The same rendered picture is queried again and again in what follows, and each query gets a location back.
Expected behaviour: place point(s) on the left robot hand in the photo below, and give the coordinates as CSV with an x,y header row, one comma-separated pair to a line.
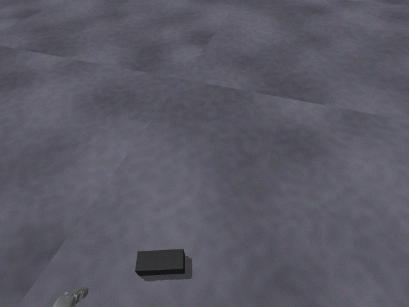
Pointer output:
x,y
71,297

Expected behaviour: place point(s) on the carton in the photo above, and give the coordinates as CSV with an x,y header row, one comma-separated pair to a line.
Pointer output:
x,y
160,262

